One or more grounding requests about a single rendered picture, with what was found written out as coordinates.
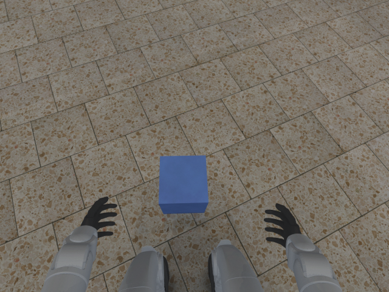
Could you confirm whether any carton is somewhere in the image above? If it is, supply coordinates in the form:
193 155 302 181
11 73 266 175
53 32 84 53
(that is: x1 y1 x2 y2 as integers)
159 155 208 214

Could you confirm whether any right robot hand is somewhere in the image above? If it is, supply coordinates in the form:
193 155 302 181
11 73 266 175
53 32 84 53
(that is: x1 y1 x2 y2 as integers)
264 203 301 248

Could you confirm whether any robot left thigh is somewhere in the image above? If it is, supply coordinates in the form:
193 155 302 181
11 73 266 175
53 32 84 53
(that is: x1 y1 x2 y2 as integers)
118 251 164 292

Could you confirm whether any robot right forearm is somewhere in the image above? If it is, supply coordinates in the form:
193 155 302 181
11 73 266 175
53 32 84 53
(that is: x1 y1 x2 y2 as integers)
286 234 342 292

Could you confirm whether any left robot hand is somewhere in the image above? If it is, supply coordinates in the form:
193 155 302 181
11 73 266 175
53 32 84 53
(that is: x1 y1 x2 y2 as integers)
81 196 117 238

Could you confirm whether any robot right thigh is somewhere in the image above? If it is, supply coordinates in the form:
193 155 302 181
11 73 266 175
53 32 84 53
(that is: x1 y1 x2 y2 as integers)
212 245 264 292

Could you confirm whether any robot left forearm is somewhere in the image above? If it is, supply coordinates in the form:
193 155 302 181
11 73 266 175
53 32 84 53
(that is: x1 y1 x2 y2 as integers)
41 225 98 292

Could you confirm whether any robot thigh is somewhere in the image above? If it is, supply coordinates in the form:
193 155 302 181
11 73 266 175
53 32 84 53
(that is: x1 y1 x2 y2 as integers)
118 251 164 292
212 245 264 292

